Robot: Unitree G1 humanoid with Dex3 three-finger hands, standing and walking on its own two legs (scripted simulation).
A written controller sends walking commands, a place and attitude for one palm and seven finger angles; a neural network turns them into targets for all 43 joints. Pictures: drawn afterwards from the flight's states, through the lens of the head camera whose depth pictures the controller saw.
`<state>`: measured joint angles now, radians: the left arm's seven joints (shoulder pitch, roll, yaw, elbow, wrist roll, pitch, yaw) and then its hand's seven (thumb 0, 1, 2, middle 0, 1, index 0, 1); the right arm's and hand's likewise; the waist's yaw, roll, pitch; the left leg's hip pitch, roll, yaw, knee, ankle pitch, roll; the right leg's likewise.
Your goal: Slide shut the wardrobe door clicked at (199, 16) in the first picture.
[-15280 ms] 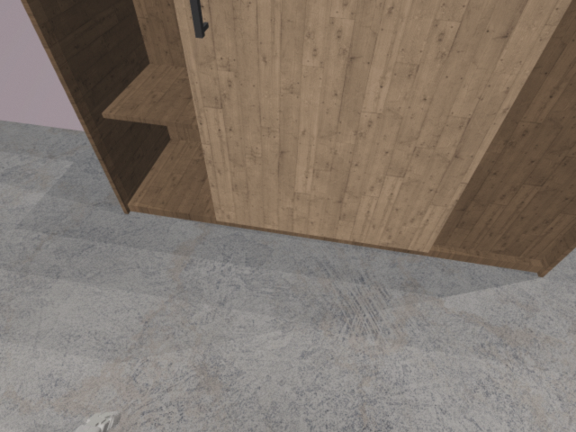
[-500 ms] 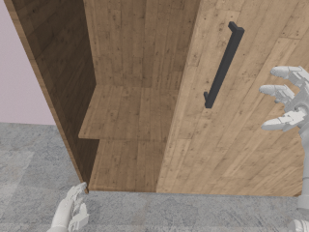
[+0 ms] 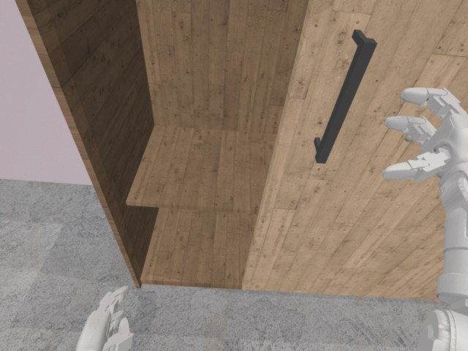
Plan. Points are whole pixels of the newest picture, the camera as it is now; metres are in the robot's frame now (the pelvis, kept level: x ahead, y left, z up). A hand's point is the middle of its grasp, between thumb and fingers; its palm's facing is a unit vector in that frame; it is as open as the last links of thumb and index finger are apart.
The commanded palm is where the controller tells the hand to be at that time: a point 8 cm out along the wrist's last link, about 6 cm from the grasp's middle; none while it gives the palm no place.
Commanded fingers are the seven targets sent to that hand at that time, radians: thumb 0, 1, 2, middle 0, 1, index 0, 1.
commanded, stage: move the hooked fingers beside the handle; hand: right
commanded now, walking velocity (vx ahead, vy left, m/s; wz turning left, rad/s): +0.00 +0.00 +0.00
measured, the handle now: (337, 104) +0.49 -0.15 +0.21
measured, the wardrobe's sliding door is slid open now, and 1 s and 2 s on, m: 0.43 0.43 0.43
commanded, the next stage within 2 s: none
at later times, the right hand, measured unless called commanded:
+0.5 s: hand (385, 112) +0.43 -0.20 +0.24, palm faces +0.03 +1.00 -0.04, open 14.0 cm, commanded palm +0.39 -0.25 +0.21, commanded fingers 0.00 0.50 -0.30 0.30 1.20 0.30 1.20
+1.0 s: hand (379, 132) +0.42 -0.21 +0.21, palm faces +0.05 +1.00 -0.02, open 14.0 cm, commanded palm +0.39 -0.26 +0.22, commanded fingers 0.00 0.50 -0.30 0.30 1.20 0.30 1.20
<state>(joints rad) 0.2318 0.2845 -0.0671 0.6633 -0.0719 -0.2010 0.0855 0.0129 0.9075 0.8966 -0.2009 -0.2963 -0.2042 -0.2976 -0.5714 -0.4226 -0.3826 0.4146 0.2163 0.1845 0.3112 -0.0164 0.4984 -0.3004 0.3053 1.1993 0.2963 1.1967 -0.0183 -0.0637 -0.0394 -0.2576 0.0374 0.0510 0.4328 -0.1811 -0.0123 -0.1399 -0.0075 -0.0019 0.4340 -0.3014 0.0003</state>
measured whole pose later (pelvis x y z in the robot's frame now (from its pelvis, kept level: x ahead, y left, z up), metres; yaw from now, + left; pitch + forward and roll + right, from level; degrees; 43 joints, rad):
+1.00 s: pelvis +0.00 +0.00 +0.00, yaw +1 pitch +3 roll +0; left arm 0.23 0.28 -0.06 0.65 -0.07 -0.16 0.08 0.01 0.91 0.90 -0.20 -0.30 -0.20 -0.30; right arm -0.73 -0.44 -0.36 0.72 0.17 0.16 0.27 -0.01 0.50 -0.30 0.31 1.20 0.30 1.20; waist 0.01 -0.06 -0.06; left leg -0.32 0.03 0.04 0.43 -0.17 -0.01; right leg -0.19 -0.01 -0.02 0.43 -0.29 0.00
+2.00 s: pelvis +0.01 +0.00 +0.00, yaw +0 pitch +3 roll +0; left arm 0.22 0.27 -0.07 0.66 -0.07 -0.16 0.08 0.01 0.91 0.90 -0.20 -0.30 -0.20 -0.30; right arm -0.73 -0.41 -0.33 0.62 0.17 0.18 0.23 -0.02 0.50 -0.30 0.31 1.20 0.30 1.20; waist 0.01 -0.06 -0.06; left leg -0.28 0.04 0.04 0.42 -0.18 -0.02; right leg -0.17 -0.01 -0.01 0.43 -0.30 0.00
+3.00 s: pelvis +0.00 +0.00 +0.00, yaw +0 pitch +2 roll +0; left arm 0.24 0.26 -0.06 0.69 -0.07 -0.17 0.08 0.01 0.91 0.90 -0.20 -0.30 -0.20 -0.30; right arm -0.76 -0.35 -0.28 0.61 0.18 0.17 0.18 -0.02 0.50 -0.30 0.30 1.20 0.30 1.20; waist 0.00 -0.06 -0.05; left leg -0.29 0.03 0.04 0.42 -0.16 -0.01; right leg -0.17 -0.01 -0.01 0.43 -0.29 0.00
